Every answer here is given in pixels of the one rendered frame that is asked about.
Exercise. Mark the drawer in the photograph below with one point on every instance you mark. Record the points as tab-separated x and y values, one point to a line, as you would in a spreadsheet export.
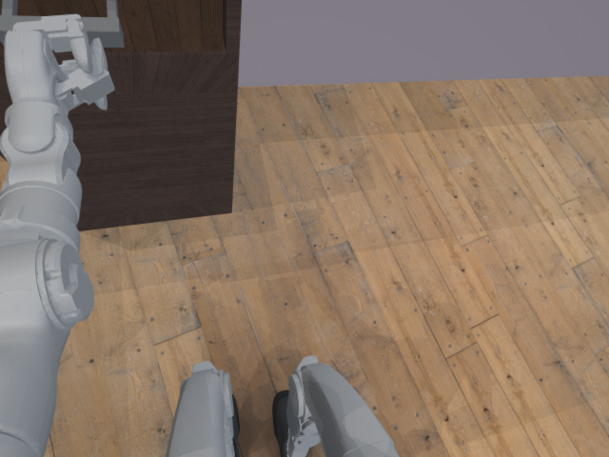
147	25

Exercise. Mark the robot left forearm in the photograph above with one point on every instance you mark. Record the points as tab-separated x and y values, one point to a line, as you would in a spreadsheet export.
41	196

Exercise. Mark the robot right shin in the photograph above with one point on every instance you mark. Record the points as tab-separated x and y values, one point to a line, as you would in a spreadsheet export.
301	434

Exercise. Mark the robot left hand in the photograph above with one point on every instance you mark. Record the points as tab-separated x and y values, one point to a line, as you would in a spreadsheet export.
33	73

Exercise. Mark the left robot upper arm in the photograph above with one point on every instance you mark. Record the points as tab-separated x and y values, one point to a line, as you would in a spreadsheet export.
44	292

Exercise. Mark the cabinet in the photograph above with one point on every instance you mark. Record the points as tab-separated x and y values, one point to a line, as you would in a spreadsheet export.
164	149

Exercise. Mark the robot right foot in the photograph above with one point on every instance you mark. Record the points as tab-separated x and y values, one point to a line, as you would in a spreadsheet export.
280	422

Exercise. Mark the handle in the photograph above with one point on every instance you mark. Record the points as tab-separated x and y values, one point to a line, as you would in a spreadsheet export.
108	29

